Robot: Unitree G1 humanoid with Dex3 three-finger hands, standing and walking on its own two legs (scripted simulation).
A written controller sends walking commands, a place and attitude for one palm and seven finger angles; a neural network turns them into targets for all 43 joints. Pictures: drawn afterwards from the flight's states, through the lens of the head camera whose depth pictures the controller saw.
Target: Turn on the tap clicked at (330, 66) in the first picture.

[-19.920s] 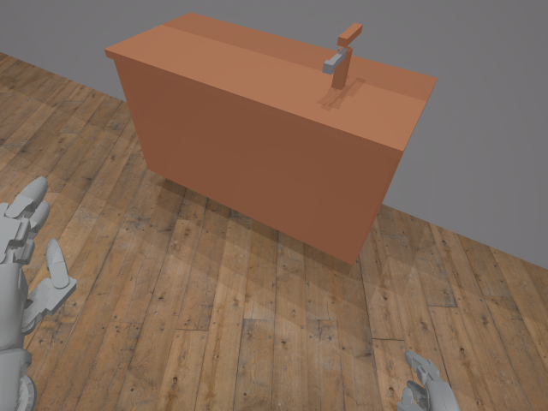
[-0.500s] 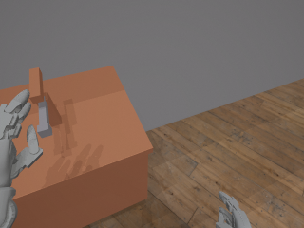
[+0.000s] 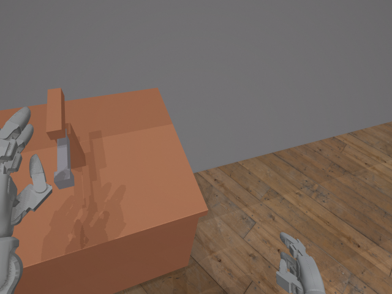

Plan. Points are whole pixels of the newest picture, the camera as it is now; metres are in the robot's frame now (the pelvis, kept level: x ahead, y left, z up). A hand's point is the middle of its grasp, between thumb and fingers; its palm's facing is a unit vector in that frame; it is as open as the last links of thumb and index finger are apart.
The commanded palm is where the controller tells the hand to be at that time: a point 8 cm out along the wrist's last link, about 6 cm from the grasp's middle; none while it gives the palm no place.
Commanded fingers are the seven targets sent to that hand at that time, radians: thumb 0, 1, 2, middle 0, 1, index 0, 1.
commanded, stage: come to a stop and stand still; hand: left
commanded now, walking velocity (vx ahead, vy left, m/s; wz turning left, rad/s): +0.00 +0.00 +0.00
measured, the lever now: (64, 179) +0.30 +0.29 +0.05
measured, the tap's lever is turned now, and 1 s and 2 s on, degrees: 0 0 0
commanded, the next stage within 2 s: look again from close up in 0.22 s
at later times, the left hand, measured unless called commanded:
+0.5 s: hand (39, 190) +0.22 +0.25 +0.16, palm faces +0.40 -0.85 -0.34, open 7.4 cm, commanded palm +0.16 +0.28 +0.18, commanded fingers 0.00 0.90 0.90 -0.20 -0.30 -0.20 -0.30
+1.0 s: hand (53, 204) +0.20 +0.22 +0.17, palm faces +0.37 -0.85 -0.36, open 7.4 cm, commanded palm +0.14 +0.26 +0.18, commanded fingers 0.00 0.90 0.90 -0.20 -0.30 -0.20 -0.30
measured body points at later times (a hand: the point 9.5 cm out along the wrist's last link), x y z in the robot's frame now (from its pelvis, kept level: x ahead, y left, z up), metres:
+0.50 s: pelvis +0.00 +0.00 +0.00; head +0.02 +0.02 +0.45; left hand +0.19 +0.30 +0.18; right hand +0.18 -0.22 -0.07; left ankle -0.01 +0.09 -0.74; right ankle +0.01 -0.14 -0.74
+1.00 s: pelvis -0.02 -0.02 +0.00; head +0.01 -0.01 +0.45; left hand +0.17 +0.26 +0.19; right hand +0.16 -0.24 -0.07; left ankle -0.01 +0.09 -0.74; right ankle +0.01 -0.14 -0.74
